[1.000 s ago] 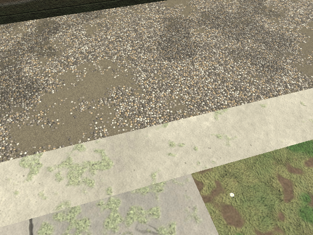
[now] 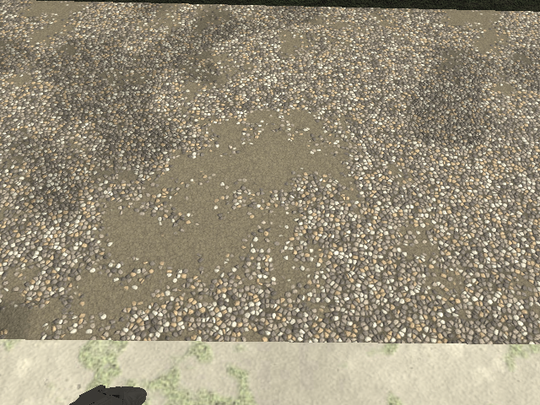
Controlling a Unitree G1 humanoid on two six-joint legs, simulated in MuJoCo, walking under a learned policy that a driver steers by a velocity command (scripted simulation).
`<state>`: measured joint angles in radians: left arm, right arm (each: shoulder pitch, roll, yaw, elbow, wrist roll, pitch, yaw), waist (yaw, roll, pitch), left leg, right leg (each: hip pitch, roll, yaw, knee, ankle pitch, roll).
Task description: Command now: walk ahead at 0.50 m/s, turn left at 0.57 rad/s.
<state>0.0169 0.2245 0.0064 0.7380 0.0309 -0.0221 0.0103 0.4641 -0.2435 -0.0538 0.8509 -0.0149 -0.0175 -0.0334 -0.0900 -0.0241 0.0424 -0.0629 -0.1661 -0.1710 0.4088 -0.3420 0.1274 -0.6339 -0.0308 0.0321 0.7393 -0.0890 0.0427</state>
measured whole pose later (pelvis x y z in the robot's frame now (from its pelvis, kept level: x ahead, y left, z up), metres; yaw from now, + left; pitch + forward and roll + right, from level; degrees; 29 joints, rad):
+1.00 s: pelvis +0.27 +0.07 +0.00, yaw +11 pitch +0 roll +1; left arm 0.23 0.24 0.04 0.71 0.01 0.11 0.02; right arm 0.31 -0.23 -0.02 0.71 -0.01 0.03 -0.05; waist -0.01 -0.02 0.00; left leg -0.27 -0.03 0.18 0.52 -0.25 0.10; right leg -0.47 -0.01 0.00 0.93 -0.41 0.00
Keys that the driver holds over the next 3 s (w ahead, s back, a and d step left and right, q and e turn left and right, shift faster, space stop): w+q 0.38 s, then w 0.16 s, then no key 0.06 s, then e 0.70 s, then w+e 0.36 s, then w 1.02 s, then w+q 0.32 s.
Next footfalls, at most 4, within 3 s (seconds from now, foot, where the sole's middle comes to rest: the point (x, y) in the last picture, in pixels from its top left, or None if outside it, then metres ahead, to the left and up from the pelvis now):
0.08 right None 0.21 -0.11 -0.77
0.60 left None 0.32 0.14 -0.77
1.12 right None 0.31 -0.03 -0.77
1.56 left None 0.31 0.17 -0.77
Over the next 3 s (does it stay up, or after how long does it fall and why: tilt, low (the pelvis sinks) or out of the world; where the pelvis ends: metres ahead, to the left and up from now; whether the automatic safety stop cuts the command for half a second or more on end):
stays up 0.39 -0.02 -0.01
